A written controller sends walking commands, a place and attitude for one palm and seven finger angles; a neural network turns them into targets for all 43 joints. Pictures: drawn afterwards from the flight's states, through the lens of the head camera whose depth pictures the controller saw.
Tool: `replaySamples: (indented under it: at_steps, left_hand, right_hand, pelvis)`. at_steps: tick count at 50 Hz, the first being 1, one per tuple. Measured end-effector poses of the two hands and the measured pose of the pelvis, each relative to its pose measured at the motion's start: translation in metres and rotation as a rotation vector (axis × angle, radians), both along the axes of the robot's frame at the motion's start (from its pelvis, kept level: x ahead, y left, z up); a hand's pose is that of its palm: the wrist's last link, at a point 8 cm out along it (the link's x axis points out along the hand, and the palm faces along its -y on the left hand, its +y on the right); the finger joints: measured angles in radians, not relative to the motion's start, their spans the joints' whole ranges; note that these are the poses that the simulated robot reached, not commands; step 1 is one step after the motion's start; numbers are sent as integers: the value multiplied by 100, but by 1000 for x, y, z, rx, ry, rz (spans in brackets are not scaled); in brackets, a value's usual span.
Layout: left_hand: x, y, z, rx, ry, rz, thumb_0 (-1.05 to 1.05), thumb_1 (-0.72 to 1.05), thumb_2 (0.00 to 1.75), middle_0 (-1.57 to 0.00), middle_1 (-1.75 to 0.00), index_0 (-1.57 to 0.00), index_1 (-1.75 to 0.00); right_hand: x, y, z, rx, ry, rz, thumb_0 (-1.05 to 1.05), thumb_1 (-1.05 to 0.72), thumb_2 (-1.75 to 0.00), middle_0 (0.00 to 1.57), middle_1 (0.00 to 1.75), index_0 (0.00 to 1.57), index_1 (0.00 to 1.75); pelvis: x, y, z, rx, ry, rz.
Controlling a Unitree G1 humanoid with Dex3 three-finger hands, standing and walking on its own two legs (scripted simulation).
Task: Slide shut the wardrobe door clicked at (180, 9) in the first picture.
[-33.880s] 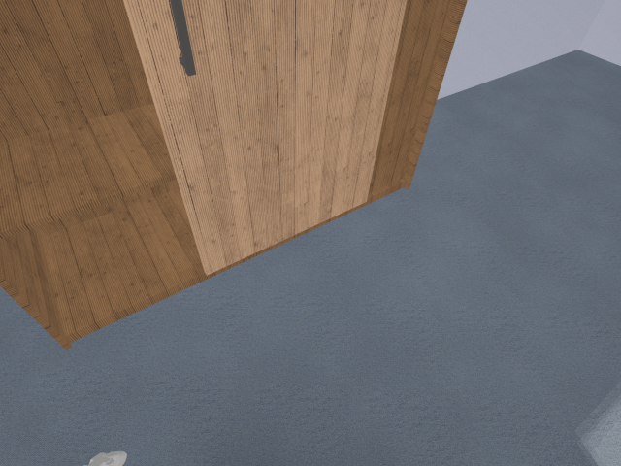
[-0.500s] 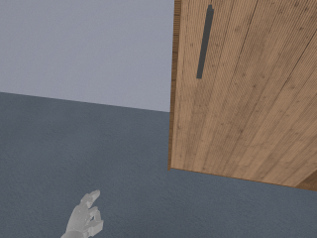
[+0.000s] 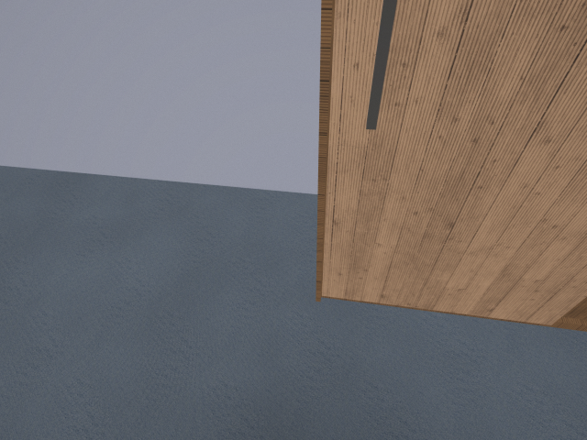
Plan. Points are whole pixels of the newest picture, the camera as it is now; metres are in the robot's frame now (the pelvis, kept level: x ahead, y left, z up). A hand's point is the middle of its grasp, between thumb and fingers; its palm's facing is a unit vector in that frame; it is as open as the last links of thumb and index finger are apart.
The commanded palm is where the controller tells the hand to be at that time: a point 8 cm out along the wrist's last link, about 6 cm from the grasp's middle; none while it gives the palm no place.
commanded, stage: let the arm hang, fingers relaxed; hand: right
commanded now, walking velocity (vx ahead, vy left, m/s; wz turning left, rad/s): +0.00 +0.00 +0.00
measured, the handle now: (379, 64) +0.66 -0.10 +0.18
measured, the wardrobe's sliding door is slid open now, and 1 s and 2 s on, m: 0.00 0.00 0.00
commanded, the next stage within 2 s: look to check the result in 0.72 s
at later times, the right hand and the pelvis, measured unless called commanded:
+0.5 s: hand out of the picture +0.01 -0.18 -0.17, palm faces -0.01 +0.98 -0.18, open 7.4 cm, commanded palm none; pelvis +0.00 -0.01 +0.00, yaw +1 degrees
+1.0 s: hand out of the picture +0.03 -0.18 -0.17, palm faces -0.01 +0.98 -0.19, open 7.4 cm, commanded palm none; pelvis +0.03 -0.01 +0.00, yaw +1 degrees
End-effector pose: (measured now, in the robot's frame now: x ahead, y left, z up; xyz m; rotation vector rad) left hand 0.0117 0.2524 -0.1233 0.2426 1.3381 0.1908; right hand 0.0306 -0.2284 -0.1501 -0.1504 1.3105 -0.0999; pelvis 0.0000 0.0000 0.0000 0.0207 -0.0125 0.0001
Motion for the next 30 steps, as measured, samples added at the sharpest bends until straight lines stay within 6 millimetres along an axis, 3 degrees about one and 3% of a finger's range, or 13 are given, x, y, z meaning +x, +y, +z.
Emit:
replaySamples:
  at_steps: [5, 11, 20, 30]
  left_hand:
    - [-41, -16, -8, -43, 120, 46, 1, 91, 90, -19, -30, -20, -30]
    - [-56, -39, -18, -103, 149, 77, 1, 91, 90, -19, -30, -20, -30]
    - [-38, -60, -25, -148, 88, 83, 0, 91, 90, -20, -30, -20, -30]
    - [-20, -51, -20, -110, 48, 83, 1, 92, 90, -20, -30, -20, -30]
  right_hand:
    - [-38, -15, 5, -40, 121, -19, -1, -97, -89, 21, 30, 20, 30]
    - [-55, -25, 13, -77, 178, -29, 0, -93, -89, 20, 29, 20, 30]
    - [-38, -13, 11, -52, 124, -21, 0, -92, -90, 20, 29, 19, 30]
    - [-18, 1, 5, -10, 84, -13, 1, -93, -89, 20, 29, 20, 30]
  pelvis:
    - [0, -3, 2, 2, -1, 1]
    - [0, -8, 3, -3, -7, 9]
    - [2, -12, 3, -9, -8, 17]
    - [7, -13, 3, -13, -7, 21]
